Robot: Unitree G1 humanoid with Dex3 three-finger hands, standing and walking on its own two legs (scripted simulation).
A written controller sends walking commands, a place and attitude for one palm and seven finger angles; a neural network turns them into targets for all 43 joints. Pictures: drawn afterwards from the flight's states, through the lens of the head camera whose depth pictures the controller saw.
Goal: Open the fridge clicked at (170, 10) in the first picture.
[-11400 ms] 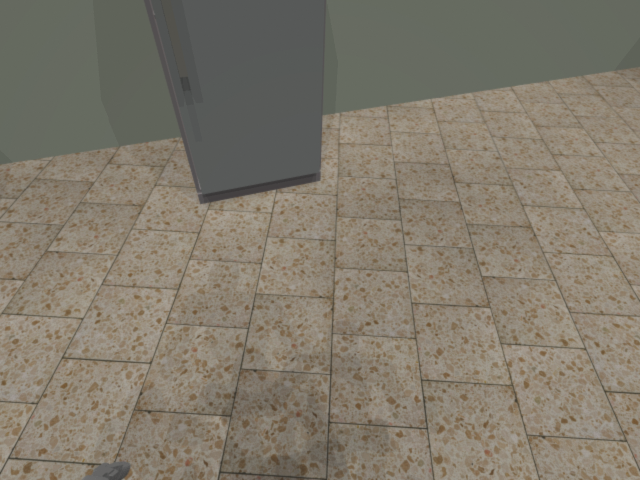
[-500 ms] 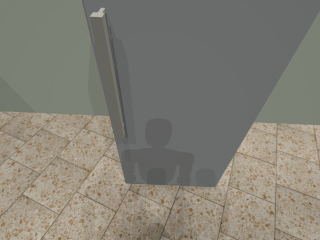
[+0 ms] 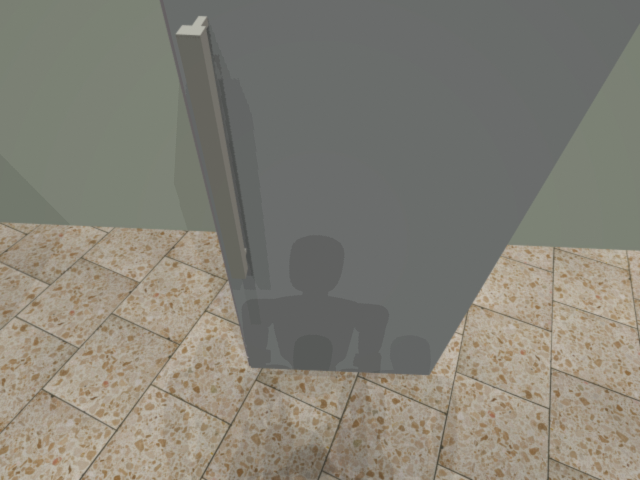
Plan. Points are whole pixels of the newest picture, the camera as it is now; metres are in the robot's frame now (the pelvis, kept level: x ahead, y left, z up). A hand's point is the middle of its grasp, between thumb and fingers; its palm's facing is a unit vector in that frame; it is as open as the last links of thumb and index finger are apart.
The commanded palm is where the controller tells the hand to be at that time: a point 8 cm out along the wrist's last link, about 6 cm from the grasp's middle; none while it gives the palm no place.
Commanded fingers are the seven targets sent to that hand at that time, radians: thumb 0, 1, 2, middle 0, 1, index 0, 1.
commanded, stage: look again from close up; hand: left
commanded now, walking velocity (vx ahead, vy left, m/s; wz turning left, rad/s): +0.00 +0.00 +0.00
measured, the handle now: (225, 176) +0.51 +0.19 +0.09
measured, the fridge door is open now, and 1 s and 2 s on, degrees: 0 0 0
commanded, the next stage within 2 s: raise the hand to about handle height in 0.18 s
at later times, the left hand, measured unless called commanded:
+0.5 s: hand (180, 423) +0.19 +0.18 -0.02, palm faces +0.22 -0.97 -0.13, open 7.6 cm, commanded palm +0.11 +0.22 -0.06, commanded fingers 0.00 0.62 0.78 -0.22 -0.48 -0.22 -0.48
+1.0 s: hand (191, 415) +0.20 +0.17 -0.02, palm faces -0.06 -1.00 -0.08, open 10.4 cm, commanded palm +0.15 +0.25 -0.01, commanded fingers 0.00 0.04 0.53 -0.26 -0.86 -0.26 -0.86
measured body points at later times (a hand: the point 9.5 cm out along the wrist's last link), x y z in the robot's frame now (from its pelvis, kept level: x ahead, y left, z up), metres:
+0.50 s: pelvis -0.01 +0.00 -0.02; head -0.02 -0.01 +0.43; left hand +0.17 +0.23 -0.01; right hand +0.10 -0.25 -0.12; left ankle +0.00 +0.09 -0.74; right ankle +0.03 -0.11 -0.74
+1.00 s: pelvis -0.02 -0.02 -0.09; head +0.05 -0.02 +0.36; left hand +0.19 +0.23 -0.01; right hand +0.21 -0.20 -0.17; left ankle +0.00 +0.09 -0.74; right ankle +0.03 -0.11 -0.74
